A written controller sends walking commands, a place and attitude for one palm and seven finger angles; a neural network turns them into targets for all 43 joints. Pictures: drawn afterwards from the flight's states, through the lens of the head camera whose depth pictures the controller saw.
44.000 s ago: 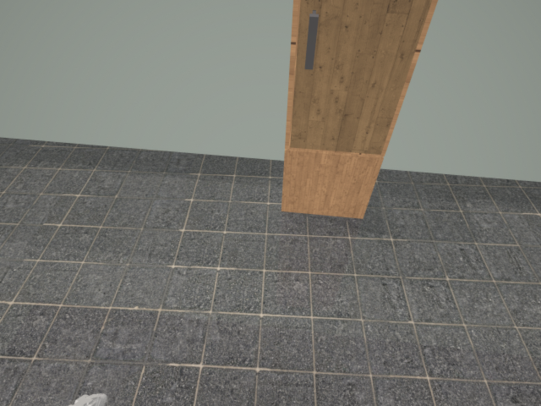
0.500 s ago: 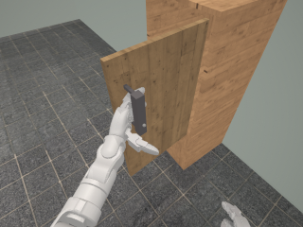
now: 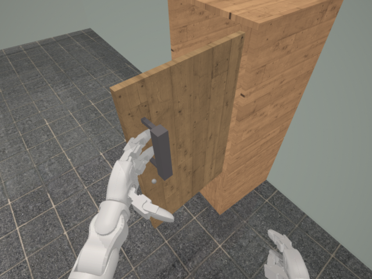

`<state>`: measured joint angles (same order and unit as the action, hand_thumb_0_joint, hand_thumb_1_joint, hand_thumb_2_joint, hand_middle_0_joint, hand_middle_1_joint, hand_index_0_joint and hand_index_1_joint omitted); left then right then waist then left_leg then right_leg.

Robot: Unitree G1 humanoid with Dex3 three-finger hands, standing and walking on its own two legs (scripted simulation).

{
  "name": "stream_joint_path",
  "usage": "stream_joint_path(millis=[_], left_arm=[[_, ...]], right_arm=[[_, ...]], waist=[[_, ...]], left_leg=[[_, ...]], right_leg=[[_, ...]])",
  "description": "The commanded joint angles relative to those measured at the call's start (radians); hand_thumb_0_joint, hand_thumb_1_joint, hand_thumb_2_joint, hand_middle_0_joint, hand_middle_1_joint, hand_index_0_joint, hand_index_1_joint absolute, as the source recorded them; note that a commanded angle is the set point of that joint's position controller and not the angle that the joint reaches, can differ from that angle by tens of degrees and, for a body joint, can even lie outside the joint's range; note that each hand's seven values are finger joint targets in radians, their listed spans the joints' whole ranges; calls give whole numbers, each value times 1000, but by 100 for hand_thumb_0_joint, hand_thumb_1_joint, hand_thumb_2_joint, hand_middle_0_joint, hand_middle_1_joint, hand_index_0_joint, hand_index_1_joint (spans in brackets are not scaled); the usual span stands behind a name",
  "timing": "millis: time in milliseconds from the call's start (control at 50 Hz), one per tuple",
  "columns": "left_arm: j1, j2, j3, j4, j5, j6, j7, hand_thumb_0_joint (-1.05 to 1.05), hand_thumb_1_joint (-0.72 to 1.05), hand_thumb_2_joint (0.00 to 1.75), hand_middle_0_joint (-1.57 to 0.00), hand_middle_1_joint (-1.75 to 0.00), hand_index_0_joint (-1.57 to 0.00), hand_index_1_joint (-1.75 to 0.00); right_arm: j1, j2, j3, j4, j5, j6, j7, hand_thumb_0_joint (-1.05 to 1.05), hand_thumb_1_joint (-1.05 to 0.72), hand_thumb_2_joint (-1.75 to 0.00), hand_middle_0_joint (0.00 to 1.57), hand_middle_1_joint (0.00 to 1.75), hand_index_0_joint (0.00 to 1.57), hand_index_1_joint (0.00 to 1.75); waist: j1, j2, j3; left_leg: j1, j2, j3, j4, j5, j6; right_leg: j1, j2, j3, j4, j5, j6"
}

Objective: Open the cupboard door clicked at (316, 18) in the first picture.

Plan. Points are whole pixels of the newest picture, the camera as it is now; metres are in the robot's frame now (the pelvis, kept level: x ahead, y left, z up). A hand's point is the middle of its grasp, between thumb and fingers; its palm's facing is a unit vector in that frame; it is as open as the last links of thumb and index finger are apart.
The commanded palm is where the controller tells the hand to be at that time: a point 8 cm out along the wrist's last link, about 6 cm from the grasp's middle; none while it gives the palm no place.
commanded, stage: slide the hand sideways off the handle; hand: left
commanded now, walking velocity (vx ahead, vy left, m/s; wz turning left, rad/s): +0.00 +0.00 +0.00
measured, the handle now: (156, 149) +0.37 +0.10 +0.10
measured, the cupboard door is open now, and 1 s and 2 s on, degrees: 96 96 96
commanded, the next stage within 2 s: draw the hand back to the body in 0.44 s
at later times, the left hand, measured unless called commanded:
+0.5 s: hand (124, 206) +0.23 +0.13 +0.10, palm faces -0.01 -1.00 -0.05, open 16.3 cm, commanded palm +0.21 +0.18 +0.09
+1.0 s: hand (88, 205) +0.21 +0.19 +0.12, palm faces +0.02 -1.00 -0.06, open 16.3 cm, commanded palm +0.18 +0.24 +0.13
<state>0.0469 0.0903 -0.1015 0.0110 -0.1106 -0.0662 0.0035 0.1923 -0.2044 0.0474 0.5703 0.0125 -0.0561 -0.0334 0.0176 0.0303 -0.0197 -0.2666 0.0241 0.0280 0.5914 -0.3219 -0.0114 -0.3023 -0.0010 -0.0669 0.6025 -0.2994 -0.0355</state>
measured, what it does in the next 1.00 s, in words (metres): stands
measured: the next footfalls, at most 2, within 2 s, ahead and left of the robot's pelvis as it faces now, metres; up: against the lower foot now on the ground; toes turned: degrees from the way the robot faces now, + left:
none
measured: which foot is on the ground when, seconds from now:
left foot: down 0.00-1.00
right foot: down 0.00-1.00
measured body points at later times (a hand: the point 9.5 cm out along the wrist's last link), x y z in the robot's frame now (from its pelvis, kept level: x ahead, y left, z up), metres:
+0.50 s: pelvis +0.01 -0.01 -0.01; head +0.00 -0.03 +0.44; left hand +0.22 +0.19 +0.10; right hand +0.20 -0.22 -0.08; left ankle -0.01 +0.13 -0.73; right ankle +0.01 -0.09 -0.73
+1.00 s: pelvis +0.00 +0.01 +0.00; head -0.02 -0.01 +0.45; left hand +0.21 +0.24 +0.13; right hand +0.20 -0.20 -0.07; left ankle -0.01 +0.13 -0.73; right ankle +0.01 -0.09 -0.73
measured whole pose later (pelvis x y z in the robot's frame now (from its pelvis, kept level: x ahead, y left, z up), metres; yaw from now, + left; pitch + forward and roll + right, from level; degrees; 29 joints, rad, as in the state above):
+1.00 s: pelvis +0.00 +0.01 +0.00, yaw +2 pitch -2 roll -1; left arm 0.31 0.24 0.15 -0.25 -0.26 -0.03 -0.23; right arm 0.23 -0.24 0.06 0.59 0.04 -0.25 -0.09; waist 0.05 0.05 -0.03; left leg -0.27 0.02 0.00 0.64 -0.34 0.00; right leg -0.27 -0.01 -0.09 0.61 -0.31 -0.03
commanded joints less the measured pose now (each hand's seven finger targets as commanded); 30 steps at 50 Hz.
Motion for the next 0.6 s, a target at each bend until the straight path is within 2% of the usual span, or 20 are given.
stream_joint_path(millis=[0,60,80,100,140,160,200,320,380,400,420,440,460,480,500,520,560,580], left_arm=[[-149,79,105,-278,-6,-53,-2,0,-50,30,-15,-30,-15,-30],[-73,102,139,-317,-22,-54,-24,0,-50,30,-15,-30,-15,-30],[-38,112,150,-323,-23,-57,-31,0,-50,30,-15,-30,-15,-30],[-19,89,125,-347,-28,-61,-42,0,-50,30,-15,-30,-15,-30],[14,116,152,-379,-36,-69,-52,0,-50,30,-15,-30,-15,-30],[28,103,137,-389,-36,-72,-62,0,-50,30,-15,-30,-15,-30],[73,107,136,-399,-45,-78,-78,0,-50,30,-15,-30,-15,-30],[99,146,164,-442,-65,-110,-119,0,-50,30,-15,-30,-15,-30],[158,154,178,-433,-83,-121,-147,0,-50,30,-15,-30,-15,-30],[136,139,160,-443,-87,-126,-154,0,-50,30,-15,-30,-15,-30],[108,143,153,-462,-89,-131,-158,0,-50,30,-15,-30,-15,-30],[93,131,138,-463,-89,-131,-161,0,-50,30,-15,-30,-15,-30],[98,153,161,-443,-91,-131,-159,0,-50,30,-15,-30,-15,-30],[119,159,169,-428,-91,-130,-156,0,-50,30,-15,-30,-15,-30],[102,140,150,-432,-93,-128,-160,0,-50,30,-15,-30,-15,-30],[80,180,191,-420,-93,-127,-153,0,-50,30,-15,-30,-15,-30],[88,194,219,-432,-95,-125,-151,0,-50,30,-15,-30,-15,-30],[117,228,255,-430,-95,-122,-144,0,-50,30,-15,-30,-15,-30]], right_arm=[[-105,-83,-31,-173,-1,-54,-6,0,-90,-90,20,30,20,30],[-101,-86,-33,-181,-3,-58,-8,0,-90,-90,20,30,20,30],[-102,-85,-35,-180,-1,-58,-8,0,-90,-90,20,30,20,30],[-107,-83,-32,-188,-1,-63,-7,0,-90,-90,20,30,20,30],[-101,-87,-35,-191,0,-71,-8,0,-90,-90,20,30,20,30],[-100,-87,-35,-192,0,-75,-8,0,-90,-90,20,30,20,30],[-95,-90,-34,-196,1,-86,-8,0,-90,-90,20,30,20,30],[-81,-101,-37,-189,3,-128,-20,0,-90,-90,20,30,20,30],[-76,-107,-38,-185,6,-152,-25,0,-90,-90,20,30,20,30],[-81,-106,-37,-186,7,-160,-26,0,-90,-90,20,30,20,30],[-82,-108,-38,-185,8,-170,-28,0,-90,-90,20,30,20,30],[-76,-106,-36,-182,6,-179,-29,0,-90,-90,20,30,20,30],[-70,-110,-39,-176,7,-185,-32,0,-90,-90,20,30,20,30],[-72,-113,-39,-172,7,-189,-32,0,-90,-90,20,30,20,30],[-77,-110,-35,-176,7,-195,-33,0,-90,-90,20,30,20,30],[-72,-115,-38,-166,8,-197,-36,0,-90,-90,20,30,20,30],[-81,-110,-35,-168,7,-204,-38,0,-90,-90,20,30,20,30],[-84,-113,-36,-167,9,-204,-38,0,-90,-90,20,30,20,30]], waist=[[18,-54,-179],[22,-84,-196],[26,-64,-191],[22,-47,-181],[22,-64,-185],[15,-56,-182],[13,-54,-155],[3,-40,-153],[6,-65,-147],[-1,-63,-135],[-4,-32,-135],[-8,-38,-137],[-8,-69,-137],[-1,-66,-131],[-5,-60,-123],[-4,-75,-128],[15,-52,-150],[29,-39,-153]], left_leg=[[13,-40,-4,-63,193,28],[10,-42,-4,-50,223,29],[10,-41,-2,-48,229,28],[12,-42,-2,-47,233,28],[9,-40,-5,-39,236,28],[11,-42,-4,-34,239,29],[-3,-40,-9,-30,225,28],[-24,-45,-20,-6,185,30],[-46,-46,-25,6,175,29],[-48,-46,-26,5,166,30],[-47,-49,-27,12,158,29],[-46,-48,-31,13,150,30],[-57,-47,-34,18,139,30],[-62,-47,-33,20,133,29],[-68,-49,-34,19,119,30],[-76,-49,-34,23,112,29],[-71,-49,-34,12,114,28],[-70,-48,-33,9,117,27]], right_leg=[[120,-5,42,-88,278,17],[139,-5,46,-76,339,22],[140,-5,47,-74,343,20],[133,-7,44,-70,356,21],[131,-5,44,-63,365,24],[122,-4,43,-60,372,25],[105,-3,39,-58,351,26],[75,-8,52,-56,284,29],[75,-11,61,-58,268,32],[59,-12,54,-56,252,33],[46,-13,61,-56,238,32],[36,-13,54,-55,221,32],[34,-13,61,-59,201,34],[33,-14,69,-66,179,33],[26,-19,69,-68,158,34],[28,-20,76,-71,140,35],[50,-22,77,-72,131,31],[62,-21,76,-72,123,26]])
